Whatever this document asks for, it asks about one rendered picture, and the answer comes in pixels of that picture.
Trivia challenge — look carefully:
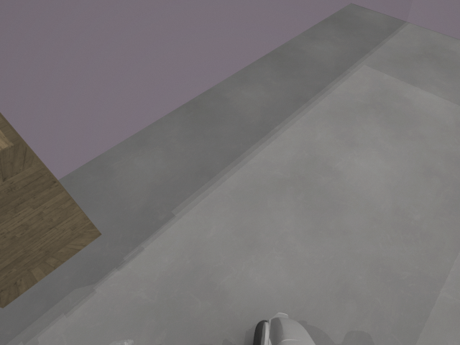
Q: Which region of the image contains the cabinet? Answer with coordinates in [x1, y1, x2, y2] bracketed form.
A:
[0, 112, 101, 308]

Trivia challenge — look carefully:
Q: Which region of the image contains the right robot foot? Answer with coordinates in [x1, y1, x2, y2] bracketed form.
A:
[253, 320, 267, 345]

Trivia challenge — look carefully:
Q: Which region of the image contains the right robot thigh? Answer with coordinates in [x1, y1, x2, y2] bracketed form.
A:
[262, 317, 315, 345]

